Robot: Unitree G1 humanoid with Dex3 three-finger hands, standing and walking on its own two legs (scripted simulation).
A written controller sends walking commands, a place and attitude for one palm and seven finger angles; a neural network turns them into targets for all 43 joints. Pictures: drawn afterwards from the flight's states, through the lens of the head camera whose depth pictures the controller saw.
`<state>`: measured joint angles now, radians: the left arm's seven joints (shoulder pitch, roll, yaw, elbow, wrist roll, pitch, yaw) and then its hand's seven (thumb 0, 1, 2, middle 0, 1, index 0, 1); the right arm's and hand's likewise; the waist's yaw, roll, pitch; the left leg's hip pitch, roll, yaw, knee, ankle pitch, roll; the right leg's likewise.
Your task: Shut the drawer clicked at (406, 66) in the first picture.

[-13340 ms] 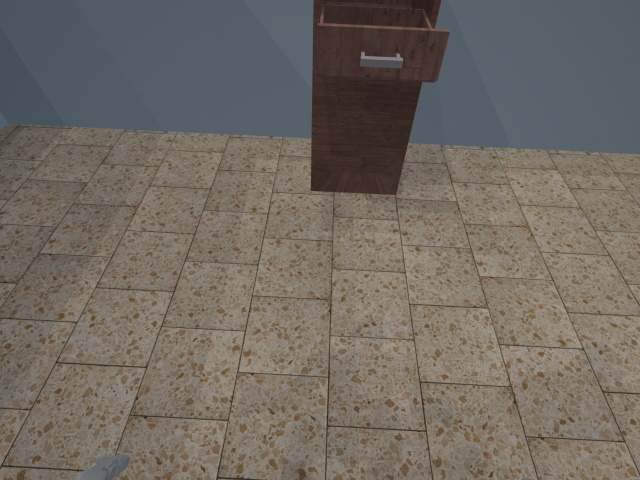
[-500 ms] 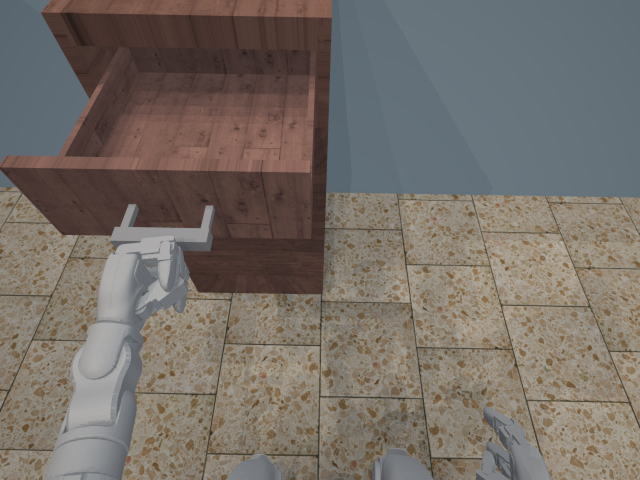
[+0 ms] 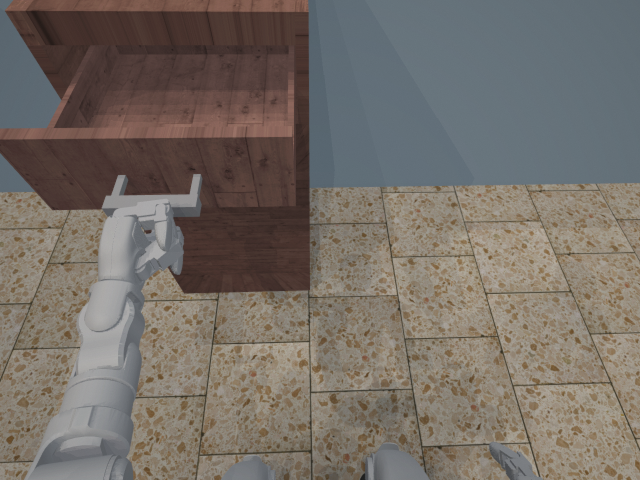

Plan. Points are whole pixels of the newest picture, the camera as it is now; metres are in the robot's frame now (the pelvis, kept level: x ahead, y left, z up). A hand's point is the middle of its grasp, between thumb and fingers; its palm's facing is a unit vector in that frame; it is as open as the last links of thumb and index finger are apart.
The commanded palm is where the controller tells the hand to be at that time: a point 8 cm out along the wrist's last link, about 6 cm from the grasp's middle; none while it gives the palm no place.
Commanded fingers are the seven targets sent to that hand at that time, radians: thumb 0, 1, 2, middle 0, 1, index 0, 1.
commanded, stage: push the drawer shut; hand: left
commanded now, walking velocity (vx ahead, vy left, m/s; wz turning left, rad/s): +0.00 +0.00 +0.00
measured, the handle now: (156, 194) +0.47 +0.22 +0.06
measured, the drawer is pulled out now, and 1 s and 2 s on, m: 0.20 0.07 0.00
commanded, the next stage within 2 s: pull the fist back off the drawer in 1.96 s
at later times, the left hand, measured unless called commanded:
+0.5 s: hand (185, 203) +0.45 +0.19 +0.06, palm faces +0.04 -1.00 -0.03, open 3.4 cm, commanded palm +0.43 +0.23 +0.06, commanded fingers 0.00 0.90 0.90 -1.40 -1.60 -1.40 -1.60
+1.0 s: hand (189, 168) +0.51 +0.19 +0.06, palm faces +0.04 -1.00 -0.02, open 3.3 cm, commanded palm +0.49 +0.24 +0.06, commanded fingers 0.00 0.90 0.90 -1.40 -1.60 -1.40 -1.60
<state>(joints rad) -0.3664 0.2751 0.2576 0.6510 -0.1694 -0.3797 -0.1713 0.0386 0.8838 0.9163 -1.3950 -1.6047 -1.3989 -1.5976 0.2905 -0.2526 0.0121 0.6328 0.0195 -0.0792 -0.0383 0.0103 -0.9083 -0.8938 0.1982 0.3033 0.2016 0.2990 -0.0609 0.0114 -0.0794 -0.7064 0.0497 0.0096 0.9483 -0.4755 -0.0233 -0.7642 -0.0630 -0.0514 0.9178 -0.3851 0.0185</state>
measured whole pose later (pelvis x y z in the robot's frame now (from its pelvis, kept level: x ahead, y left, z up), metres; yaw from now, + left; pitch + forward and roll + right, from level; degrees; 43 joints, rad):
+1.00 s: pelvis -0.01 +0.01 -0.02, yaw -1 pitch +21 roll -2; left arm -0.91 0.51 0.43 1.17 -0.06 -0.40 -0.20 0.04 0.84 0.90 -1.39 -1.60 -1.40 -1.60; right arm 0.36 -0.27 0.03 0.64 -0.02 0.03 -0.01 0.01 -0.91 -0.89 0.20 0.30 0.20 0.30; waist -0.18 0.01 -0.08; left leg -0.93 0.07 0.01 1.05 -0.49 -0.01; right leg -0.96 -0.04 -0.05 0.96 -0.37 0.03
